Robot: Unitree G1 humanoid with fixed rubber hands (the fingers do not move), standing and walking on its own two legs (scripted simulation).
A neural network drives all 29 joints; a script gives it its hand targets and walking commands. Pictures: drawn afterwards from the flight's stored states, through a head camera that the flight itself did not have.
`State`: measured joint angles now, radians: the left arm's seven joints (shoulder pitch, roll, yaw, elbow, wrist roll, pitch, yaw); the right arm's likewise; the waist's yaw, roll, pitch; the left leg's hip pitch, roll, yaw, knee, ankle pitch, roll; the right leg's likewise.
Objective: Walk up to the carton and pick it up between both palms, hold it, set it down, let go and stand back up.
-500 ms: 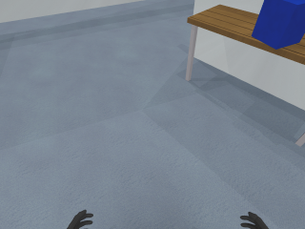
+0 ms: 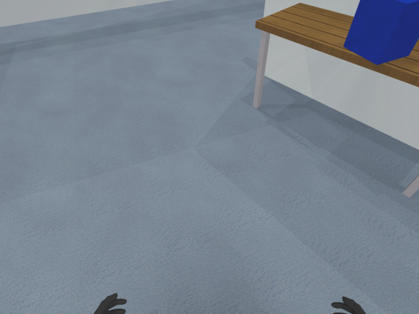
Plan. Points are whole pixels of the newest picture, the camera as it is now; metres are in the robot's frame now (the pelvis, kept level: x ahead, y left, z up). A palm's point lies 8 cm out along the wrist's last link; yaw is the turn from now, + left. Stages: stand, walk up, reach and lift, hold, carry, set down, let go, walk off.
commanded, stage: stand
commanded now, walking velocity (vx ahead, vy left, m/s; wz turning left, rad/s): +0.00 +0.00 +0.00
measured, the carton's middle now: (387, 24) +1.28 -0.76 +0.00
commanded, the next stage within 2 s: walk up in 0.98 s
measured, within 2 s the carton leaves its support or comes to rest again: neither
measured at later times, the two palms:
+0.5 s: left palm out of the picture +0.11 +0.25 -0.09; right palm out of the picture +0.11 -0.25 -0.09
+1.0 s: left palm out of the picture +0.11 +0.25 -0.09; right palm out of the picture +0.10 -0.25 -0.09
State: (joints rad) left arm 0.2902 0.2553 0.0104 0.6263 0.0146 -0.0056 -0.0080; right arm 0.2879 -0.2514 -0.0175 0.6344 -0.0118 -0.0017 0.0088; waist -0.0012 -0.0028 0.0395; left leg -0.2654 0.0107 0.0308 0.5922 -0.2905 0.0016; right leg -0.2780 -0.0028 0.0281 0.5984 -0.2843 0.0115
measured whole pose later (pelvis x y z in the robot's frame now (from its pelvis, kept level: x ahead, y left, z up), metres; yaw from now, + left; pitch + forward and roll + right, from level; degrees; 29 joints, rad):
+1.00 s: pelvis +0.01 +0.00 +0.00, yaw -1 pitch -2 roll +0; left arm 0.30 0.26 0.00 0.66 0.01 0.00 0.00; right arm 0.30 -0.26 -0.01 0.66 -0.01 0.00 0.00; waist 0.00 -0.01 0.03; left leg -0.25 0.01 0.04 0.57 -0.29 0.00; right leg -0.27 0.00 0.05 0.58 -0.28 0.02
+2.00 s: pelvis +0.27 -0.10 -0.01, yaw -30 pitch -3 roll +2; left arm 0.38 0.33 0.05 0.69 0.05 -0.01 -0.02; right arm 0.36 -0.29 -0.03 0.62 -0.05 -0.05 0.01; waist 0.00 -0.06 0.04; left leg -0.31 0.07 0.14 0.67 -0.30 -0.01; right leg -0.46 -0.03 0.04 1.20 -0.44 0.00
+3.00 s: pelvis +0.67 -0.25 -0.02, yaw -48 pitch -3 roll -1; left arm 0.32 0.27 0.03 0.58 0.05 -0.05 0.04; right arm 0.44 -0.34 -0.03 0.70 -0.05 0.06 0.04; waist -0.04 0.09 0.07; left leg -0.47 0.07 0.05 1.19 -0.46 -0.02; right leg -0.35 0.00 -0.06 0.72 -0.31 -0.04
